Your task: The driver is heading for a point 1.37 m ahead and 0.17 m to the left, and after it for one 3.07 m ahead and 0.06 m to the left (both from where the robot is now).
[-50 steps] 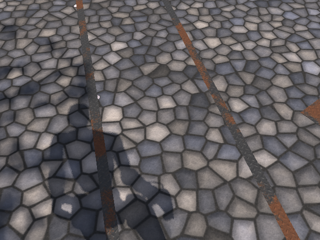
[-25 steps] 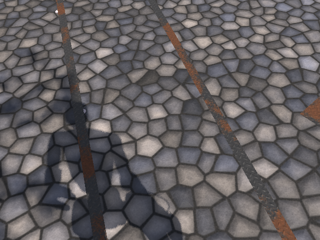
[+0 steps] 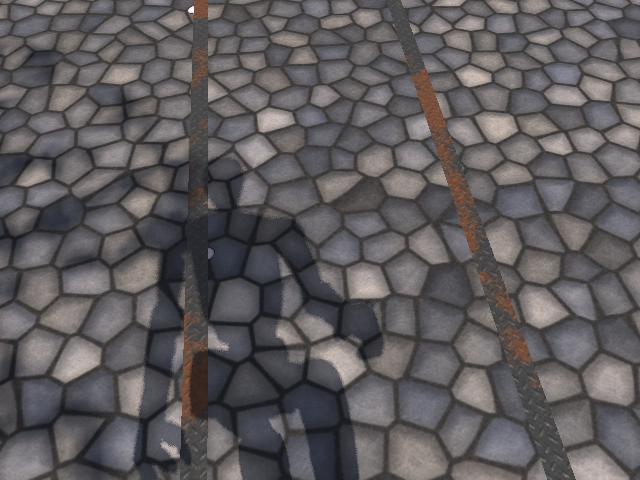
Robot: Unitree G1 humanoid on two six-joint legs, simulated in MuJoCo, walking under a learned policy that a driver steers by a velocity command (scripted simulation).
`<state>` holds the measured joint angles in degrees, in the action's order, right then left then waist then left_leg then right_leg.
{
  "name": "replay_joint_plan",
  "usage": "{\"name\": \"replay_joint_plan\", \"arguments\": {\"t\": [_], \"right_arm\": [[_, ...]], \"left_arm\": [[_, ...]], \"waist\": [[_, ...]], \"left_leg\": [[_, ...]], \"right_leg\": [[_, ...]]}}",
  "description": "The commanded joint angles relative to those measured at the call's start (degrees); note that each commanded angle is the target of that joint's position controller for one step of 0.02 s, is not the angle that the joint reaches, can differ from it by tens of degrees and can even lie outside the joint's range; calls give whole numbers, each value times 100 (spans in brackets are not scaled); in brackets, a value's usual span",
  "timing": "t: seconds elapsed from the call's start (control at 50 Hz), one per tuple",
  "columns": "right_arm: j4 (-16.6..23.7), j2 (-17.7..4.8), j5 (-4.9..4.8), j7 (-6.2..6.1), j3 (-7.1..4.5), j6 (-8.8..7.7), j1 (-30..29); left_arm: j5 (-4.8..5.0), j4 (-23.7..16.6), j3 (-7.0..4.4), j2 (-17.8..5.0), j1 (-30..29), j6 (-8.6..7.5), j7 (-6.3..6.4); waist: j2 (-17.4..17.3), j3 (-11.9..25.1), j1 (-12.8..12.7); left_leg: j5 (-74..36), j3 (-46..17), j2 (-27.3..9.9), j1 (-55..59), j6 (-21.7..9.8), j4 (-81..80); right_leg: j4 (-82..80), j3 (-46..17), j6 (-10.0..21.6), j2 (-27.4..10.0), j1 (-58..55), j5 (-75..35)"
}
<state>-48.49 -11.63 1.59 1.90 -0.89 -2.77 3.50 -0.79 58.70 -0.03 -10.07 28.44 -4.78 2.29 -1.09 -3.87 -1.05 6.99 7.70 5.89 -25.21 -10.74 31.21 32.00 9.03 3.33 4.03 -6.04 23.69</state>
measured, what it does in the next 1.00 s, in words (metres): walks ahead, turning left: right foot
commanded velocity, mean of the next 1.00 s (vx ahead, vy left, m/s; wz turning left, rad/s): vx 0.50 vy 0.00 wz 0.30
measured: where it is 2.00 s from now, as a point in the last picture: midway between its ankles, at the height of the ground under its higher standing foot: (299, 242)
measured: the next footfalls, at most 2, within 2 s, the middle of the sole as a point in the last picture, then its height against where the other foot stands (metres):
right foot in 0.54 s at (381, 456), level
left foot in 1.04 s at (253, 382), level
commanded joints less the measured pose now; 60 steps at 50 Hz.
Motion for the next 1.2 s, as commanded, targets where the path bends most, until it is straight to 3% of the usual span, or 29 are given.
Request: {"name": "replay_joint_plan", "arguments": {"t": [0.02,0.04,0.08,0.1,0.14,0.18,0.3,0.42,0.48,0.52,0.54,0.56,0.58,0.6,0.62,0.66,0.72,0.8,0.86,0.94,0.98,1.02,1.04,1.06,1.08,1.1,1.12,1.16,1.2], "right_arm": [[-366,-1546,43,-116,-508,76,2228],[-368,-1481,-178,-92,-546,96,1949],[-244,-853,-129,-118,-407,91,1270],[-240,-722,-110,-132,-356,34,1197],[-257,-789,-129,-149,-333,-95,1251],[-297,-1009,-144,-148,-380,-166,1441],[-397,-1037,-170,-176,-388,-95,2377],[-366,-1105,-55,-269,-402,-53,2850],[-257,-1195,-47,-331,-422,-77,2483],[-246,-1255,-84,-264,-413,-157,2251],[-174,-1110,-130,-205,-371,-225,2218],[-100,-487,-290,-207,-245,-241,2914],[-195,-849,-204,-239,-282,-193,3201],[-228,-1016,-60,-238,-316,-137,2689],[-98,-963,-4,-183,-295,-137,2133],[31,-826,52,-88,-276,-69,1848],[32,-650,96,-14,-225,25,1843],[419,-544,131,49,-127,20,755],[656,-365,70,75,1,-17,-15],[810,-484,-5,18,26,-64,-532],[833,-593,-18,-30,-7,-118,-483],[602,-759,6,-111,-95,-215,292],[402,-1043,104,-192,-200,-301,1047],[373,-1529,223,-278,-309,-333,2026],[351,-1847,159,-283,-426,-205,1908],[433,-1235,53,-259,-325,-151,1597],[483,-858,13,-230,-228,-177,1204],[441,-608,-2,-223,-174,-257,986],[332,-583,-44,-236,-181,-362,1093]], "left_arm": [[-34,-823,-163,-541,-172,-86,-66],[-77,-969,-181,-827,-428,-134,-134],[-44,-1149,-244,-1075,-1047,-232,-220],[-105,-1177,-240,-1009,-1104,-153,-211],[-215,-1187,-182,-770,-980,94,-232],[-220,-1340,-162,-697,-1217,200,-247],[-165,-1899,-182,-822,-2680,281,-304],[-109,-2350,-89,-832,-3713,194,-376],[-62,-2301,-105,-953,-3247,101,-357],[-61,-1876,-242,-1232,-1881,12,-247],[-154,-1717,-327,-1481,-989,-59,-155],[-302,-1671,-466,-2013,-373,-49,-102],[-173,-1540,-520,-1899,-422,58,-171],[-90,-1622,-438,-1399,-973,74,-206],[-70,-1658,-354,-1037,-1373,54,-243],[-77,-1472,-291,-880,-1364,-8,-252],[-4,-1188,-285,-868,-992,-157,-308],[48,-939,-279,-873,-584,-152,-323],[62,-797,-301,-966,-261,-112,-311],[27,-683,-349,-1159,47,-49,-274],[-1,-669,-372,-1215,22,-16,-247],[22,-667,-398,-1267,-89,13,-237],[71,-706,-371,-1124,-99,1,-256],[95,-982,-293,-783,-190,-27,-250],[225,-1106,-261,-513,320,39,-219],[57,-938,-379,-1022,57,155,-183],[24,-967,-404,-946,-252,175,-255],[-51,-985,-417,-789,-471,264,-339],[-111,-1027,-421,-685,-520,380,-415]], "waist": [[-1109,1575,614],[-386,1539,683],[445,98,245],[642,-77,32],[555,-62,-167],[327,-6,-137],[-168,92,487],[-364,60,812],[-480,170,467],[-284,791,-154],[-71,1407,-526],[1197,2309,-341],[1443,2377,-211],[609,1235,-56],[186,663,-37],[441,298,150],[625,362,272],[581,83,151],[580,17,-36],[594,56,-172],[627,102,-84],[496,398,298],[185,902,573],[-569,1801,920],[-1582,1988,590],[-585,1256,521],[-297,655,364],[-388,278,145],[-455,279,21]], "left_leg": [[-927,-4309,-2319,4289,-1528,-438],[717,-4849,-2395,4125,-1834,-1318],[1211,-3946,-2091,2257,-1235,-2088],[533,-3563,-1824,1678,-1020,-2112],[-313,-2933,-1453,1031,-827,-2144],[-879,-2558,-1201,846,-721,-2152],[-1569,-2596,-983,1875,-72,-1878],[-2372,-2974,-1119,2920,-188,-1346],[-2912,-2957,-1214,2692,15,-1039],[-3877,-2653,-938,2360,272,240],[-2774,-2480,-700,1621,366,1435],[751,-1788,13,133,589,3307],[2355,-1543,170,-715,600,4115],[1727,-1606,-210,-1005,590,4303],[1288,-1545,-367,-944,601,4032],[1133,-1455,-601,-718,637,3580],[1032,-1300,-613,-645,699,3278],[266,-840,-947,-1209,877,2346],[-310,-609,-864,-798,1021,1184],[-344,-573,-678,-337,1055,430],[-25,-649,-618,5,975,117],[132,-635,-463,1181,823,-556],[205,-1036,-870,2372,640,-698],[956,-2531,-2409,3666,371,-832],[1667,-4443,-3314,4152,-198,-1515],[2173,-4220,-3036,3461,-155,-1652],[1807,-3393,-2709,2808,-21,-1804],[598,-2234,-2269,2043,192,-2092],[-184,-1639,-2089,1850,250,-2199]], "right_leg": [[5719,-540,-248,82,3980,748],[5785,-1356,-104,-142,4807,246],[4652,-1311,-35,-660,4653,-517],[4263,-1324,-122,-798,4303,-548],[3645,-1229,-309,-931,3767,-574],[3111,-1056,-445,-964,3741,-940],[1657,-951,-606,-855,4599,-2342],[618,-938,-518,-490,4827,-2043],[-154,-945,-274,-327,3574,-1887],[-648,-837,21,-154,1660,-1936],[-620,-1495,262,-868,282,-1539],[-563,-3834,899,-2599,-1408,-1382],[-1329,-5467,1303,-2918,-1250,-631],[-1588,-4791,1189,-2616,-224,15],[-1738,-3958,1045,-2298,541,-308],[-1964,-2923,829,-1817,1263,-1413],[-2090,-2325,836,-1629,1376,-2501],[-2418,-1931,908,-1465,1390,-2769],[-2335,-1713,801,-1250,1552,-3093],[-1981,-1954,761,-1404,1273,-3442],[-1694,-2166,707,-1504,1107,-3518],[-818,-2127,559,-1322,1210,-3805],[244,-1878,435,-992,1697,-3443],[1851,-1471,326,-585,2602,-1535],[3077,-963,218,4,4171,818],[3570,-1222,254,-394,4507,495],[3511,-1316,243,-576,4461,-41],[3279,-1231,115,-813,4142,-465],[3313,-1152,16,-837,4030,-732]]}}
Keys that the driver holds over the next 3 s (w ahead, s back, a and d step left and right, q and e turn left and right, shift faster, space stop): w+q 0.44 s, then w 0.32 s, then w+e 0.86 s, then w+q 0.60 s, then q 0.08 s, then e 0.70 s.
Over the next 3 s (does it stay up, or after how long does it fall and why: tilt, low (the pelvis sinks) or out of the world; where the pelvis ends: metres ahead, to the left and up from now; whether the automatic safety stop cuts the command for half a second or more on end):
stays up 1.34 0.11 0.03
